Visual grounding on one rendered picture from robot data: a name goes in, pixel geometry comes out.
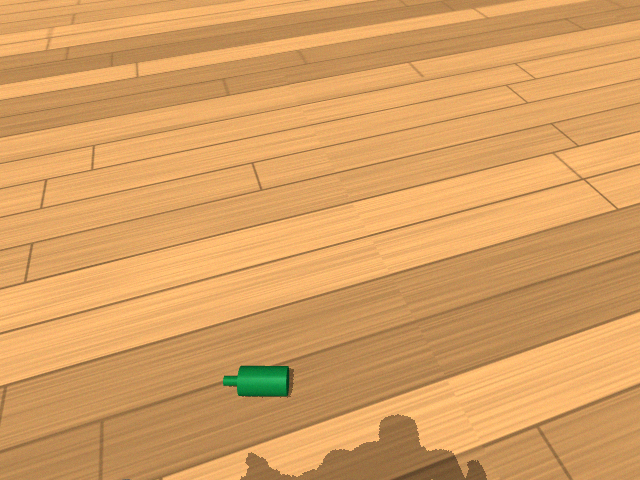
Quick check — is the bottle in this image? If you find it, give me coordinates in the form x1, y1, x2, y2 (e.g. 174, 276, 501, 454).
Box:
223, 366, 289, 396

